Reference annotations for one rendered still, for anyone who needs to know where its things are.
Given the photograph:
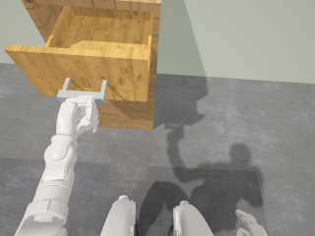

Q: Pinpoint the right robot hand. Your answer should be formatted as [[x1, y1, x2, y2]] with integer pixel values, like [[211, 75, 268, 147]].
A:
[[235, 209, 268, 236]]

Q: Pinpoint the cabinet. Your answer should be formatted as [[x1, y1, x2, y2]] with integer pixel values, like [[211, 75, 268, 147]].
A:
[[22, 0, 161, 130]]

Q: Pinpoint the left robot hand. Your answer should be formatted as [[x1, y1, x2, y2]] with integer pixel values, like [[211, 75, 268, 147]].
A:
[[56, 95, 99, 140]]

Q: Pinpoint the robot right thigh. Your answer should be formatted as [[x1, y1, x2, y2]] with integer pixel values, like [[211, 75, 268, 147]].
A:
[[173, 204, 214, 236]]

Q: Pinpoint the drawer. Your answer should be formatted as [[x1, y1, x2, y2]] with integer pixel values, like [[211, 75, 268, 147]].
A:
[[5, 5, 154, 102]]

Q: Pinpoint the right robot shin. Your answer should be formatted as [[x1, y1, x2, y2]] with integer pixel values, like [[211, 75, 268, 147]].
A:
[[173, 201, 189, 236]]

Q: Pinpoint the left robot upper arm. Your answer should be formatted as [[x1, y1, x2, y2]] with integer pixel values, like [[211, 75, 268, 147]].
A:
[[17, 225, 67, 236]]

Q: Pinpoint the robot left forearm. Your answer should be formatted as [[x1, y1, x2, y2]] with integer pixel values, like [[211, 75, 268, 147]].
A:
[[14, 134, 78, 236]]

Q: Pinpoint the handle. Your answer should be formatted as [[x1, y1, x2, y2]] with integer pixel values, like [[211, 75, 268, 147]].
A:
[[56, 78, 107, 105]]

